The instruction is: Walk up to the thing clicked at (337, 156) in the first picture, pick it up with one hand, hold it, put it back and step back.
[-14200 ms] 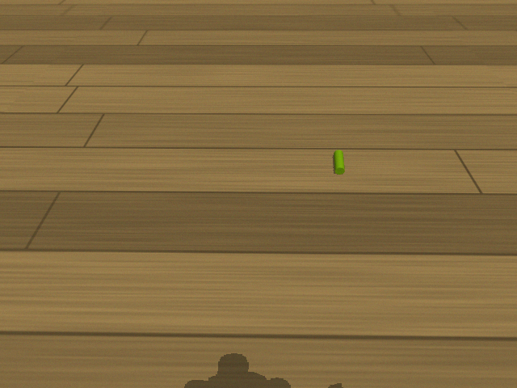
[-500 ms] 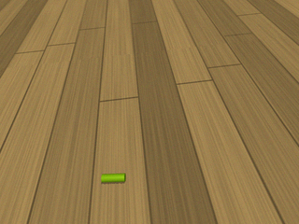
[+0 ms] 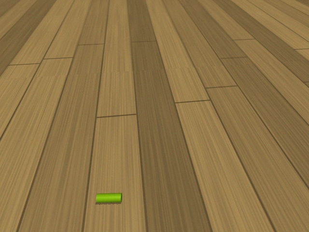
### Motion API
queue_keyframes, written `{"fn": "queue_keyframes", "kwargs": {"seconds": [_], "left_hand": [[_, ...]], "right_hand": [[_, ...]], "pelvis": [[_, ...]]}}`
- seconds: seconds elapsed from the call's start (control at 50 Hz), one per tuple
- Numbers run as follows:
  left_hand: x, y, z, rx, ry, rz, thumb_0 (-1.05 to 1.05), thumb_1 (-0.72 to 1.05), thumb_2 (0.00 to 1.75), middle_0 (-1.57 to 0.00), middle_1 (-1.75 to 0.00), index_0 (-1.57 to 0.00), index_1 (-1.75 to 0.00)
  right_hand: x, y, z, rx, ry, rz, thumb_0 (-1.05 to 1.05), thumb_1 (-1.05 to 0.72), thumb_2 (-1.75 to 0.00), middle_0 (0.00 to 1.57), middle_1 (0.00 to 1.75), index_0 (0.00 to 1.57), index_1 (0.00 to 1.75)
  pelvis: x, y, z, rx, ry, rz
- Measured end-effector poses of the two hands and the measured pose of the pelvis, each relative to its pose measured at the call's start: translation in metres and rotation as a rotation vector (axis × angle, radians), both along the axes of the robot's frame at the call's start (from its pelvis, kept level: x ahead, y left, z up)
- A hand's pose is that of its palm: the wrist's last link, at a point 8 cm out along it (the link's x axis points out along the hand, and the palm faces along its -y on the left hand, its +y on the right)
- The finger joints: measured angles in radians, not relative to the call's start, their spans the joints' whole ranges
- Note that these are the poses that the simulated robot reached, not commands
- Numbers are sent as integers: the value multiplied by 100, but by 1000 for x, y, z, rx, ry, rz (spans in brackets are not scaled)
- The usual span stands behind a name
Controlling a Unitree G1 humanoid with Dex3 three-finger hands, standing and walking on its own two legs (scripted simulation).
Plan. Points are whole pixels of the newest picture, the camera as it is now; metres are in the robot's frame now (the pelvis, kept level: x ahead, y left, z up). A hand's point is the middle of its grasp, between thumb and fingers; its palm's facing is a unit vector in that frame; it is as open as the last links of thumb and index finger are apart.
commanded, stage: walk up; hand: left
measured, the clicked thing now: (109, 197) +0.48 +0.29 -0.75
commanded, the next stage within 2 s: stand in 0.64 s
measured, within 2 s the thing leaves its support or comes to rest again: neither
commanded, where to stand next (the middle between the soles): +0.03 -0.01 m, yaw +0 degrees
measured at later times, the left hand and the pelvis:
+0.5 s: hand out of the picture +0.11 +0.26 -0.14, palm faces -0.01 -0.94 -0.35, open 7.3 cm; pelvis +0.02 +0.00 +0.01, yaw +0 degrees
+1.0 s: hand out of the picture +0.08 +0.25 -0.14, palm faces -0.02 -0.94 -0.34, open 7.3 cm; pelvis +0.00 -0.01 +0.01, yaw +0 degrees
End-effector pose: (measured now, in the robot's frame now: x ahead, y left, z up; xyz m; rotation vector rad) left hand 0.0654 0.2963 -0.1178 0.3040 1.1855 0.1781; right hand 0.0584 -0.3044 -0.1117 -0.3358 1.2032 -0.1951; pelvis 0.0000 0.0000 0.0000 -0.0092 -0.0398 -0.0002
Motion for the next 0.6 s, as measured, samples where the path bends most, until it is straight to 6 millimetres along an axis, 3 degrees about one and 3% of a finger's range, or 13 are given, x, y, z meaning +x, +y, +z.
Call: {"fn": "queue_keyframes", "kwargs": {"seconds": [0.34, 0.6], "left_hand": [[39, 9, 9, 28, -5, 5, 0, 91, 90, -21, -30, -21, -30], [38, 4, 10, 24, 9, 19, 0, 91, 90, -21, -30, -21, -30]], "right_hand": [[41, 7, 2, 6, -26, -10, 0, -91, -90, 20, 30, 20, 30], [47, 8, 1, 17, -16, -5, 0, -91, -90, 20, 30, 20, 30]], "pelvis": [[20, 4, 5, 4, 3, 2], [22, 1, 7, 6, -3, 7]]}}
